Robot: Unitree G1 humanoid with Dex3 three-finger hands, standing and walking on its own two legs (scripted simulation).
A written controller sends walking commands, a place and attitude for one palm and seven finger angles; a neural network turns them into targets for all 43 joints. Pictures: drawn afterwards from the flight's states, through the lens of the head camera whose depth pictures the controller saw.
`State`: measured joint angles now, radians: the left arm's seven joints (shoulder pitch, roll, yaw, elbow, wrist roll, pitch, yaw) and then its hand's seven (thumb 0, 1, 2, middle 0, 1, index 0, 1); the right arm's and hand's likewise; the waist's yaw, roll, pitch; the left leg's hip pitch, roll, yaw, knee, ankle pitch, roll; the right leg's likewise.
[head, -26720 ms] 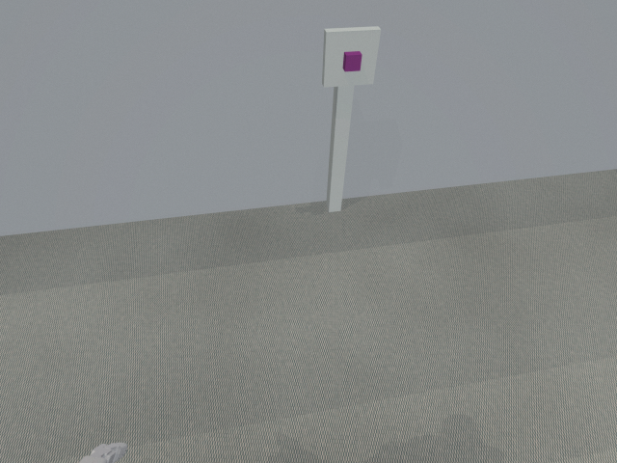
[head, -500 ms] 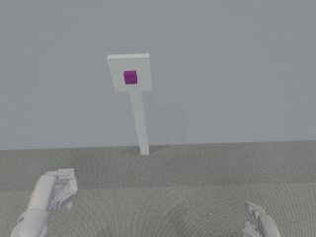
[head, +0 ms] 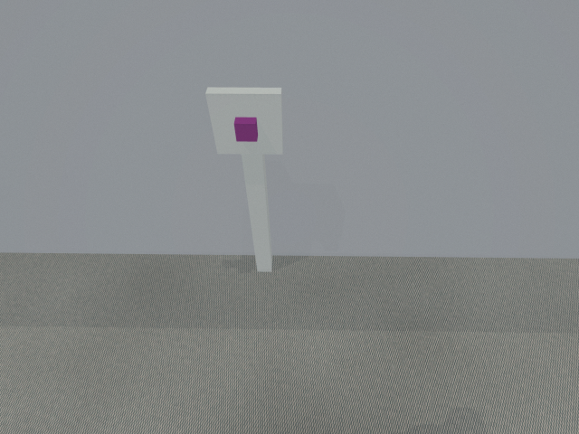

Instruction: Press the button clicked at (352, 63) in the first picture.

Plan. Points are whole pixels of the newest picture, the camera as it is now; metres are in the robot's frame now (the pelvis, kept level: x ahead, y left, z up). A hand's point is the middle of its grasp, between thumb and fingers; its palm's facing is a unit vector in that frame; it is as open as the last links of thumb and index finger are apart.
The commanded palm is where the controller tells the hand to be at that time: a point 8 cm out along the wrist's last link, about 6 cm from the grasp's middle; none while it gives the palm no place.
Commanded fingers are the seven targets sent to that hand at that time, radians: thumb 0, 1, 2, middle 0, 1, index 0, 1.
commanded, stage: let the arm hang, fingers relaxed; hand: left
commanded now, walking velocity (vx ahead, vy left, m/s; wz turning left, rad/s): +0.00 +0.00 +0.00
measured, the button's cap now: (246, 128) +0.80 +0.17 -0.04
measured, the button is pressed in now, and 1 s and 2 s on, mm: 0 0 0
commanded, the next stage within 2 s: stand and wait in 0.48 s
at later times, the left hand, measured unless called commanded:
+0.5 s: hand out of the picture +0.00 +0.15 -0.18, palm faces +0.04 -0.99 -0.16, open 7.4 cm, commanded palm none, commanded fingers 0.00 0.90 0.90 -0.20 -0.30 -0.20 -0.30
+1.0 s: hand out of the picture +0.01 +0.15 -0.17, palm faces +0.04 -0.98 -0.18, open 7.4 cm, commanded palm none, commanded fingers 0.00 0.90 0.90 -0.20 -0.30 -0.20 -0.30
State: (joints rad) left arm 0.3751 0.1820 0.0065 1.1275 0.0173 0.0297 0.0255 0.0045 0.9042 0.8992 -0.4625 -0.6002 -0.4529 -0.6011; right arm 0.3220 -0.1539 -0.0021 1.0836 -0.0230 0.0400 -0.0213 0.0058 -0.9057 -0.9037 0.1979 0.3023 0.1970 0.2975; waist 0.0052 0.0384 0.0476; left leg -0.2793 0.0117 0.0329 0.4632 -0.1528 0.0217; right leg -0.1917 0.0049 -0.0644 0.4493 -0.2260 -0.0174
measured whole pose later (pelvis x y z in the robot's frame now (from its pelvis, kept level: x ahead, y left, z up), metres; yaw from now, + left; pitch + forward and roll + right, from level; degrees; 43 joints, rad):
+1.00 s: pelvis +0.03 -0.01 +0.00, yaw -1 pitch -2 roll +0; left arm 0.30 0.12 0.01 1.16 0.01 -0.01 0.04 0.00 0.91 0.90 -0.20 -0.30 -0.20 -0.30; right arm 0.29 -0.12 0.00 1.14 -0.02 0.01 -0.04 0.00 -0.91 -0.90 0.20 0.30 0.20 0.30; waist 0.00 0.01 0.04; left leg -0.21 0.02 0.04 0.41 -0.17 0.00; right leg -0.13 0.01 -0.06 0.41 -0.25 -0.03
